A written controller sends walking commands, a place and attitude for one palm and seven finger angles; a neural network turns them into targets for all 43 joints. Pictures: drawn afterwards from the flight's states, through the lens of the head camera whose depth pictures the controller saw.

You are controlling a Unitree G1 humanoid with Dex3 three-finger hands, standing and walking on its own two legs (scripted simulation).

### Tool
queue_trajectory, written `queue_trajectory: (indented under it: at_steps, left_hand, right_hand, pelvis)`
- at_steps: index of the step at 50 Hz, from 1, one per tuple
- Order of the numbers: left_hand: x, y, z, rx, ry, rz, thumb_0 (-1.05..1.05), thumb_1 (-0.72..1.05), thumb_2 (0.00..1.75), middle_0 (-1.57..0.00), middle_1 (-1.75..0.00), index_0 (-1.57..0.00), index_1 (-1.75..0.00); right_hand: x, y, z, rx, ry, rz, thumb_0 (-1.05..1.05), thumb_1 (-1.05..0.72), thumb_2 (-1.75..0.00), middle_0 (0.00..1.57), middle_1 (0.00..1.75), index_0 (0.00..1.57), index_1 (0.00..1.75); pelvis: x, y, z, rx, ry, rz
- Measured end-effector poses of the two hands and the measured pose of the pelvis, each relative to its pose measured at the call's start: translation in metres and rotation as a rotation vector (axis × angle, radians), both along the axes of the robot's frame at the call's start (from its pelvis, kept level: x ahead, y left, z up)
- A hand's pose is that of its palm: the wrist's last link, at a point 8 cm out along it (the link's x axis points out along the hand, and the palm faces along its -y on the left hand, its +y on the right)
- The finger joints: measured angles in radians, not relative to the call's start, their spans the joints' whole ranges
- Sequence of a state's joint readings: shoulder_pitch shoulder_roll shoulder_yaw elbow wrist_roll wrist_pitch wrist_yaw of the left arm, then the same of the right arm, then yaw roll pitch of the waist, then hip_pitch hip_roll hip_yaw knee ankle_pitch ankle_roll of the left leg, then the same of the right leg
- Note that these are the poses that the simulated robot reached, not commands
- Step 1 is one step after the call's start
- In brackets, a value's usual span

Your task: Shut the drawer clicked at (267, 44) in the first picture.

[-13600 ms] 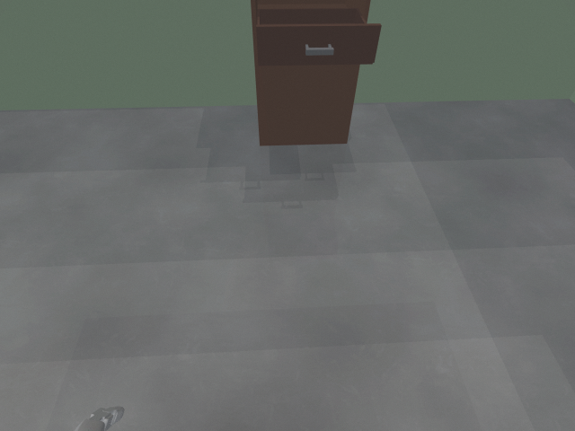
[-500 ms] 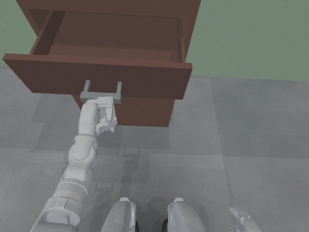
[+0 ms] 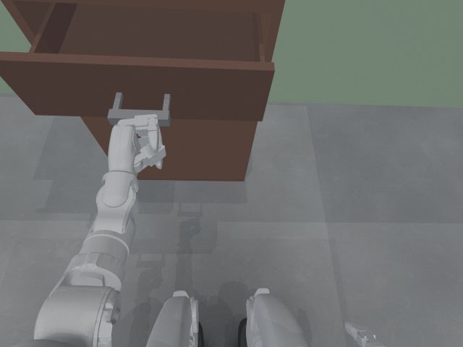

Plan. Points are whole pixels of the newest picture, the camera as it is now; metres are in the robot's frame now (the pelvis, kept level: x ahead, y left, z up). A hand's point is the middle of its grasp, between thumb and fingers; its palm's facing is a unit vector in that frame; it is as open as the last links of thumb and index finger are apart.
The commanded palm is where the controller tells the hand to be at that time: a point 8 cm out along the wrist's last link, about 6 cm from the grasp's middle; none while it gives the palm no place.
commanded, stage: push the drawer shut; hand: left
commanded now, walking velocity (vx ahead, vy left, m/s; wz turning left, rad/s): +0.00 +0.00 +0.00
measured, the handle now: (141, 108) +0.53 +0.14 +0.03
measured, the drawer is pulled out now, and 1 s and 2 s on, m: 0.15 0.03 0.00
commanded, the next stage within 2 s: pull the fist back off the drawer in 1.58 s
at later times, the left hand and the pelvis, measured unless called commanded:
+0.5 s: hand (163, 119) +0.51 +0.10 +0.03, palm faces -0.05 -1.00 -0.05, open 3.4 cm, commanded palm +0.50 +0.15 +0.03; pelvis -0.01 +0.00 -0.01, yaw -1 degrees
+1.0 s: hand (167, 93) +0.57 +0.10 +0.03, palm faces -0.04 -1.00 -0.04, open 3.4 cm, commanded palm +0.56 +0.13 +0.03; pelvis +0.00 +0.01 -0.02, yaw -2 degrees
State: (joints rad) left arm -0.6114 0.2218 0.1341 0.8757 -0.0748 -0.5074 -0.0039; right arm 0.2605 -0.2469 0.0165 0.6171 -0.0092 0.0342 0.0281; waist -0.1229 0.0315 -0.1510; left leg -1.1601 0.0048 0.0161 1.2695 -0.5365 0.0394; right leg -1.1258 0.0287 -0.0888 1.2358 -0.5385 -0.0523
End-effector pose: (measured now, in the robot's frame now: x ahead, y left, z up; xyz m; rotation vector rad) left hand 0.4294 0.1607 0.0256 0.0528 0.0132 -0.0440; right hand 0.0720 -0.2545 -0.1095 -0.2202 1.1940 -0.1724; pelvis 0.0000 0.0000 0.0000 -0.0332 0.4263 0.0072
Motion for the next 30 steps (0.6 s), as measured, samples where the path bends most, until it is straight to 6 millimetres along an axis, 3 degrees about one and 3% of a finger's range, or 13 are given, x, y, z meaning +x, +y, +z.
queue_trajectory:
  at_steps: [19, 30]
  left_hand:
    - [0.043, -0.002, 0.003, -0.007, 0.008, -0.003, 0.07, 0.82, 0.91, -1.40, -1.60, -1.40, -1.60]
    - [0.070, -0.002, 0.004, -0.007, 0.006, -0.006, 0.08, 0.80, 0.90, -1.40, -1.60, -1.40, -1.60]
  right_hand:
    - [-0.057, -0.002, -0.002, -0.008, 0.124, -0.067, 0.01, -0.90, -0.90, 0.20, 0.30, 0.20, 0.30]
    - [-0.081, 0.003, -0.002, -0.019, 0.186, -0.095, 0.01, -0.90, -0.90, 0.20, 0.30, 0.20, 0.30]
  pelvis:
    - [-0.004, 0.000, -0.005, -0.005, 0.031, -0.017]
    - [-0.005, 0.004, -0.010, -0.017, 0.061, -0.021]
